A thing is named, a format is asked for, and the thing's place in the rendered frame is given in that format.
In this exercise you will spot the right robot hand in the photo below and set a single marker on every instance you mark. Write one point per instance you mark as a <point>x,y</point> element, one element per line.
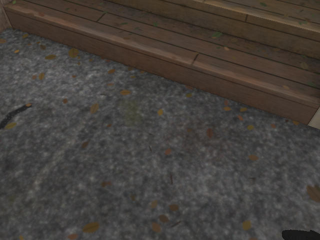
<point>300,235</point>

